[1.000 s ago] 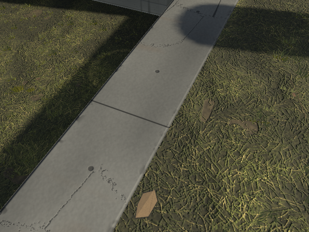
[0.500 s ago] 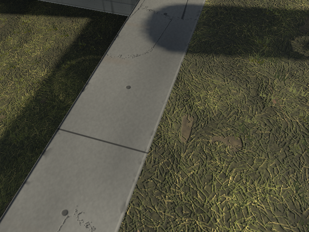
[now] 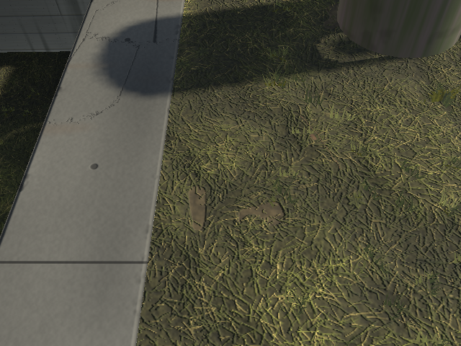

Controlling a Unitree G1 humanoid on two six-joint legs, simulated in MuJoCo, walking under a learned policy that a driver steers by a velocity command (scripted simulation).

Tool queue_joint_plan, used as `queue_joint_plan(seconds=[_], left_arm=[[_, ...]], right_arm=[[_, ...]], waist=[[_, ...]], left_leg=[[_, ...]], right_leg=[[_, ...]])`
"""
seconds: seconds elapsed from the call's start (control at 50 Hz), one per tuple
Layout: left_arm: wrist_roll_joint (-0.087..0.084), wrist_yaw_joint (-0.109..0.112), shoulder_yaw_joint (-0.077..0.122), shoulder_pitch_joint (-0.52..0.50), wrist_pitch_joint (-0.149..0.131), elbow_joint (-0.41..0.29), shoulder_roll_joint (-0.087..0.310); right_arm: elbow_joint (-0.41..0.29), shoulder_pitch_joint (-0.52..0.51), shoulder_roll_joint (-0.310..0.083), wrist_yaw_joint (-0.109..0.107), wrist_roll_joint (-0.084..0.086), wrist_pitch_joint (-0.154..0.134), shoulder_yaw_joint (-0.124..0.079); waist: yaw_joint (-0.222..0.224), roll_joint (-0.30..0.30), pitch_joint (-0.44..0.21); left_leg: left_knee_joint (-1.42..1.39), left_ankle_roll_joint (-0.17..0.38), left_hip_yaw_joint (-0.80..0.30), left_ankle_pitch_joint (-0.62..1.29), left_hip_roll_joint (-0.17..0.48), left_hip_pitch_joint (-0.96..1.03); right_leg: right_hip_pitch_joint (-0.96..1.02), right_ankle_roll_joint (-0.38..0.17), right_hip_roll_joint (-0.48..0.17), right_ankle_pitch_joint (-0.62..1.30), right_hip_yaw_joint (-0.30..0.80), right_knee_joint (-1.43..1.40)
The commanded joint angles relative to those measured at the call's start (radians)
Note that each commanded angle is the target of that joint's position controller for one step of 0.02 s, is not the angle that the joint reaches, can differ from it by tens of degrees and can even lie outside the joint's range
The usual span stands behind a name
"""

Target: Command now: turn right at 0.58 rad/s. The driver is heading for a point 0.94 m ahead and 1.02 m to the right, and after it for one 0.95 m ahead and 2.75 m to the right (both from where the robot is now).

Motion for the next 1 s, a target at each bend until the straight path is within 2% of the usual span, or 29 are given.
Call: queue_joint_plan(seconds=[0.02, 0.04, 0.06, 0.08, 0.1, 0.12, 0.14, 0.16, 0.18, 0.24, 0.32, 0.42, 0.46, 0.48, 0.5, 0.52, 0.54, 0.56, 0.6, 0.62, 0.66, 0.74, 0.8, 0.88, 0.92, 0.94, 0.96, 0.98, 1.0], left_arm=[[-0.006, 0.002, 0.041, -0.028, -0.001, -0.072, 0.162], [-0.013, 0.004, 0.039, -0.046, 0.005, -0.078, 0.158], [-0.016, 0.008, 0.033, -0.036, 0.009, -0.081, 0.14], [-0.005, 0.006, 0.019, 0.014, 0.01, -0.081, 0.083], [-0.01, 0.003, 0.032, 0.013, -0.003, -0.114, 0.116], [0.003, -0.002, 0.053, 0.031, -0.012, -0.095, 0.19], [-0.007, -0.005, 0.067, 0.046, -0.008, -0.068, 0.214], [-0.008, -0.001, 0.065, 0.068, 0.004, -0.042, 0.188], [-0.005, 0.0, 0.06, 0.068, 0.013, -0.04, 0.165], [-0.021, -0.008, 0.037, 0.002, 0.015, -0.079, 0.105], [-0.013, -0.022, 0.018, -0.049, 0.011, -0.122, 0.078], [-0.014, -0.044, 0.025, -0.013, 0.021, -0.13, 0.099], [-0.013, -0.052, 0.033, 0.048, 0.025, -0.111, 0.096], [-0.012, -0.046, 0.045, 0.093, 0.024, -0.094, 0.117], [-0.014, -0.032, 0.072, 0.14, 0.02, -0.093, 0.207], [0.007, -0.025, 0.081, 0.13, 0.008, -0.128, 0.305], [0.032, -0.037, 0.069, 0.158, -0.019, -0.123, 0.249], [0.03, -0.037, 0.055, 0.114, -0.036, -0.112, 0.221], [-0.004, -0.025, 0.039, 0.011, -0.04, -0.116, 0.169], [-0.005, -0.019, 0.031, -0.009, -0.036, -0.12, 0.162], [0.004, -0.01, 0.027, -0.01, -0.032, -0.122, 0.157], [-0.001, -0.001, 0.032, 0.011, -0.026, -0.114, 0.173], [0.001, -0.004, 0.038, 0.007, -0.018, -0.116, 0.188], [-0.005, -0.016, 0.038, -0.013, -0.008, -0.121, 0.189], [-0.013, -0.017, 0.037, -0.039, -0.004, -0.128, 0.184], [-0.021, -0.014, 0.033, -0.051, 0.0, -0.131, 0.174], [-0.018, -0.011, 0.021, -0.027, -0.001, -0.13, 0.135], [-0.01, -0.013, 0.004, 0.026, -0.003, -0.126, 0.068], [-0.014, -0.012, 0.025, 0.006, -0.02, -0.155, 0.139]], right_arm=[[-0.057, 0.032, -0.091, 0.011, 0.003, -0.03, -0.025], [-0.045, 0.073, -0.092, 0.017, 0.002, -0.035, -0.028], [-0.033, 0.11, -0.12, 0.017, -0.005, -0.037, -0.038], [-0.04, 0.122, -0.193, 0.011, -0.023, -0.031, -0.053], [-0.047, 0.105, -0.238, 0.012, -0.057, -0.026, -0.058], [-0.079, 0.053, -0.191, 0.006, -0.057, -0.031, -0.047], [-0.095, -0.003, -0.137, -0.002, -0.045, -0.031, -0.034], [-0.105, -0.031, -0.117, -0.007, -0.031, -0.028, -0.028], [-0.106, -0.03, -0.106, -0.012, -0.016, -0.026, -0.023], [-0.095, 0.041, -0.117, -0.027, -0.02, -0.011, -0.023], [-0.094, 0.088, -0.168, -0.027, -0.018, 0.002, -0.042], [-0.099, 0.068, -0.206, -0.003, 0.006, 0.004, -0.057], [-0.096, 0.047, -0.201, 0.0, 0.026, 0.001, -0.057], [-0.077, 0.088, -0.167, 0.004, 0.026, -0.003, -0.048], [-0.076, 0.123, -0.114, 0.011, -0.006, -0.006, -0.034], [-0.145, 0.073, -0.069, 0.009, -0.047, -0.01, -0.012], [-0.159, -0.01, -0.121, 0.0, -0.026, -0.013, -0.029], [-0.161, -0.02, -0.139, -0.002, -0.004, -0.01, -0.036], [-0.134, 0.012, -0.153, -0.016, -0.014, -0.002, -0.046], [-0.131, 0.027, -0.153, -0.016, -0.02, -0.001, -0.048], [-0.128, 0.054, -0.131, -0.01, -0.016, -0.003, -0.044], [-0.148, 0.016, -0.098, -0.006, -0.013, -0.005, -0.029], [-0.159, 0.002, -0.097, 0.002, -0.009, -0.012, -0.027], [-0.169, 0.018, -0.106, 0.016, 0.0, -0.027, -0.031], [-0.166, 0.057, -0.105, 0.022, 0.001, -0.038, -0.036], [-0.153, 0.102, -0.105, 0.024, 0.0, -0.043, -0.038], [-0.147, 0.142, -0.141, 0.019, -0.009, -0.043, -0.049], [-0.156, 0.157, -0.201, 0.011, -0.023, -0.034, -0.058], [-0.149, 0.181, -0.233, 0.019, -0.045, -0.041, -0.066]], waist=[[-0.02, -0.175, -0.148], [-0.047, -0.171, -0.147], [-0.054, -0.136, -0.15], [-0.017, 0.073, -0.163], [0.002, 0.301, -0.106], [0.005, 0.22, -0.094], [0.023, 0.151, -0.077], [0.032, 0.118, -0.06], [0.018, 0.119, -0.047], [-0.029, 0.147, -0.043], [-0.071, 0.174, -0.088], [-0.056, 0.193, -0.091], [-0.011, 0.173, -0.094], [0.002, 0.118, -0.109], [-0.001, -0.099, -0.13], [-0.013, -0.338, -0.134], [0.068, -0.215, -0.202], [0.035, -0.176, -0.152], [-0.011, -0.127, -0.101], [-0.026, -0.137, -0.104], [-0.037, -0.137, -0.129], [-0.013, -0.141, -0.118], [-0.001, -0.154, -0.108], [0.0, -0.167, -0.112], [-0.025, -0.173, -0.124], [-0.053, -0.16, -0.144], [-0.055, -0.087, -0.166], [-0.024, 0.152, -0.163], [-0.036, 0.274, -0.084]], left_leg=[[-0.147, 0.022, 0.016, 0.035, -0.016, 0.06], [-0.271, 0.037, 0.033, 0.122, -0.015, 0.134], [-0.355, 0.062, 0.004, 0.216, 0.043, 0.233], [-0.401, 0.142, -0.192, 0.311, 0.262, 0.342], [-0.446, 0.325, -0.437, 0.461, 0.43, 0.287], [-0.447, 0.374, -0.423, 0.458, 0.461, 0.246], [-0.427, 0.327, -0.297, 0.429, 0.389, 0.228], [-0.412, 0.275, -0.2, 0.383, 0.319, 0.232], [-0.407, 0.262, -0.152, 0.39, 0.295, 0.251], [-0.414, 0.275, -0.043, 0.454, 0.263, 0.317], [-0.401, 0.297, -0.002, 0.51, 0.313, 0.4], [-0.366, 0.275, 0.061, 0.523, 0.342, 0.337], [-0.285, 0.224, 0.101, 0.482, 0.332, 0.3], [-0.192, 0.166, 0.149, 0.401, 0.299, 0.231], [0.047, 0.072, 0.241, 0.143, 0.21, 0.03], [0.301, -0.004, 0.226, -0.326, 0.061, -0.256], [0.462, -0.001, 0.066, -0.336, 0.055, -0.261], [0.498, 0.016, 0.04, -0.253, 0.073, -0.271], [0.437, 0.021, 0.025, -0.1, 0.091, -0.262], [0.444, 0.014, 0.032, -0.051, 0.075, -0.216], [0.417, 0.002, 0.039, 0.006, 0.05, -0.174], [0.205, -0.012, 0.026, 0.025, 0.029, -0.152], [0.094, -0.008, 0.016, 0.004, 0.011, -0.088], [-0.036, 0.011, 0.011, -0.021, -0.015, -0.004], [-0.178, 0.028, 0.021, 0.044, -0.02, 0.075], [-0.306, 0.045, 0.037, 0.149, -0.015, 0.176], [-0.359, 0.089, -0.039, 0.18, 0.091, 0.318], [-0.426, 0.19, -0.274, 0.068, 0.296, 0.435], [-0.506, 0.326, -0.514, -0.117, 0.426, 0.34]], right_leg=[[0.158, -0.164, -0.234, 0.233, 0.309, -0.08], [0.132, -0.137, -0.208, 0.216, 0.302, -0.054], [0.07, -0.093, -0.164, 0.112, 0.273, -0.008], [-0.066, -0.032, -0.052, -0.192, 0.136, 0.202], [-0.248, 0.021, 0.067, -0.477, -0.011, 0.404], [-0.254, 0.052, -0.012, -0.444, 0.016, 0.6], [-0.248, 0.065, -0.028, -0.368, 0.005, 0.672], [-0.253, 0.083, -0.036, -0.311, -0.015, 0.709], [-0.283, 0.1, -0.04, -0.262, -0.023, 0.747], [-0.307, 0.132, -0.066, -0.2, -0.097, 0.659], [-0.237, 0.144, -0.124, -0.221, -0.143, 0.447], [-0.049, 0.094, -0.119, -0.186, -0.223, 0.21], [0.07, 0.044, -0.096, -0.053, -0.253, 0.015], [0.193, 0.008, -0.079, 0.049, -0.231, -0.081], [0.378, -0.057, -0.222, 0.352, -0.009, -0.128], [0.43, -0.265, -0.475, 0.628, 0.346, -0.105], [0.37, -0.345, -0.491, 0.54, 0.355, -0.135], [0.33, -0.294, -0.427, 0.448, 0.259, -0.145], [0.265, -0.196, -0.335, 0.326, 0.162, -0.145], [0.222, -0.189, -0.31, 0.354, 0.14, -0.147], [0.208, -0.193, -0.287, 0.353, 0.126, -0.148], [0.222, -0.192, -0.27, 0.25, 0.173, -0.135], [0.182, -0.196, -0.266, 0.172, 0.233, -0.123], [0.173, -0.19, -0.255, 0.217, 0.325, -0.087], [0.173, -0.163, -0.227, 0.242, 0.348, -0.049], [0.131, -0.132, -0.193, 0.122, 0.335, -0.034], [0.019, -0.079, -0.139, -0.113, 0.282, 0.039], [-0.186, -0.013, 0.01, -0.416, 0.082, 0.282], [-0.347, 0.013, 0.016, -0.449, 0.006, 0.463]])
